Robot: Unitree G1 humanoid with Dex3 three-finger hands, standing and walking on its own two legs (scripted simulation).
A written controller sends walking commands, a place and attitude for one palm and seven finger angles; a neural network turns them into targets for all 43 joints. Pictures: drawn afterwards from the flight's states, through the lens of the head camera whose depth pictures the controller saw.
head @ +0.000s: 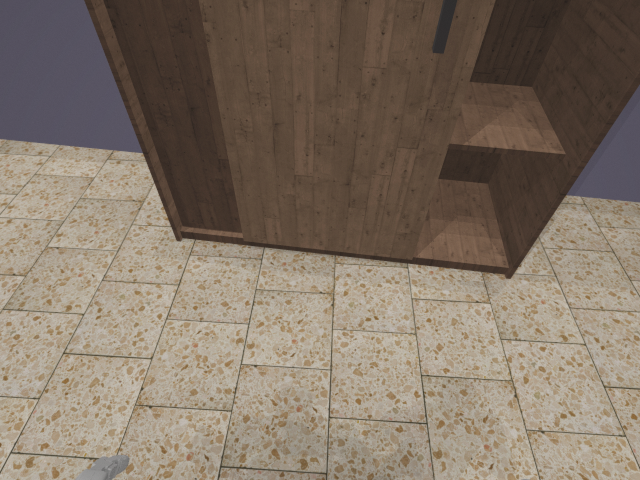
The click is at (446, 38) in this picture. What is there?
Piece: wardrobe's sliding door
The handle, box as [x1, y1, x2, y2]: [432, 0, 456, 53]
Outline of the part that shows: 456,0 443,0 432,47 433,52 443,53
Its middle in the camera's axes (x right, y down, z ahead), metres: +0.28 -0.54 +0.81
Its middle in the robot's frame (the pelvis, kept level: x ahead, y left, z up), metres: +1.01 -0.22 +0.25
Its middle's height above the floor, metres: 1.01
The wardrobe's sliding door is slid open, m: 0.38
